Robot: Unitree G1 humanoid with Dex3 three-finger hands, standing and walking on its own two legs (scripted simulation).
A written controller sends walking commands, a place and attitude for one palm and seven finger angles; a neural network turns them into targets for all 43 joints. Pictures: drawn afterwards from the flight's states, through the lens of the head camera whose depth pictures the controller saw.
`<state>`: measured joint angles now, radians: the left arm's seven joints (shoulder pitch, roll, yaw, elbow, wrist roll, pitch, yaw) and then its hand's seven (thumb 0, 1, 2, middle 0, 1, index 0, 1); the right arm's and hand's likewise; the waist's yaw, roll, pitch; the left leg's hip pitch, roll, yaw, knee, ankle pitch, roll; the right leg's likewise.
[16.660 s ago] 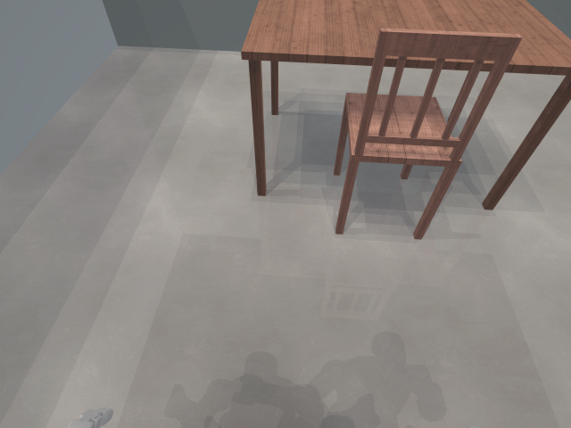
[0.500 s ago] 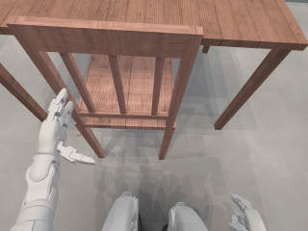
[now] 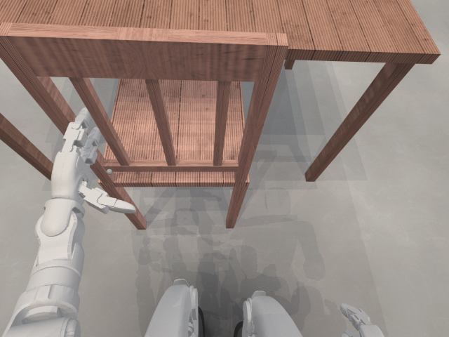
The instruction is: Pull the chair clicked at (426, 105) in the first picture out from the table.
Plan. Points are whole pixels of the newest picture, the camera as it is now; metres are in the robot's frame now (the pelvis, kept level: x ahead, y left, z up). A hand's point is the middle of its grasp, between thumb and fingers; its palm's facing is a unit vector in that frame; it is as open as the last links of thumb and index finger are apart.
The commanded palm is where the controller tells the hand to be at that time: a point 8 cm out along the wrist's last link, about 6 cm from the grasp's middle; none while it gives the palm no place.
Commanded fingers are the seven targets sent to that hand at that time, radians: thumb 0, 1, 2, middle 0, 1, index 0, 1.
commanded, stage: push the fingers through the gap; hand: left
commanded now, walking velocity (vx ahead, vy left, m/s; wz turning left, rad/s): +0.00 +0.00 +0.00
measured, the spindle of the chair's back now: (164, 128) +0.48 +0.12 +0.02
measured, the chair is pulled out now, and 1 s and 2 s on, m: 0.00 -0.01 0.00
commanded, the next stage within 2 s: hook a spindle and tug to test in 0.90 s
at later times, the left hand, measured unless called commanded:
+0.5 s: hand (110, 159) +0.42 +0.21 +0.01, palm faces +0.05 -1.00 -0.05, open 16.9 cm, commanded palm +0.41 +0.25 +0.02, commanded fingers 0.00 -0.50 0.30 -0.06 -0.08 -0.06 -0.08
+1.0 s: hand (113, 148) +0.44 +0.21 +0.01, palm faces +0.04 -1.00 -0.05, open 16.9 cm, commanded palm +0.42 +0.25 +0.02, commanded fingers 0.00 -0.50 0.30 -0.08 -0.13 -0.08 -0.13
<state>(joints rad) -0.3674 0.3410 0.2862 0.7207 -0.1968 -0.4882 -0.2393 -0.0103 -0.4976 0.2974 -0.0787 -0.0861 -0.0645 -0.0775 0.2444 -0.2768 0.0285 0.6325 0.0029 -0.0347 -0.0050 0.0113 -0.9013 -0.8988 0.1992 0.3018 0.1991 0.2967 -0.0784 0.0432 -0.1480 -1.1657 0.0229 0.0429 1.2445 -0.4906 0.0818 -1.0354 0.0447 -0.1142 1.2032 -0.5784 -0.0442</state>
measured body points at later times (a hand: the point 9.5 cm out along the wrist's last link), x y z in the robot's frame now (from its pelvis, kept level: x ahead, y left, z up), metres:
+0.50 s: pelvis -0.01 +0.00 -0.01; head +0.12 +0.03 +0.42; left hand +0.41 +0.26 +0.02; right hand +0.08 -0.26 -0.12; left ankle +0.05 +0.07 -0.63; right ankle +0.00 -0.10 -0.63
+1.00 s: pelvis +0.00 +0.00 +0.00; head +0.14 +0.03 +0.42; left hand +0.43 +0.26 +0.02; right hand +0.05 -0.26 -0.12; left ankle +0.05 +0.07 -0.63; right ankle +0.00 -0.10 -0.63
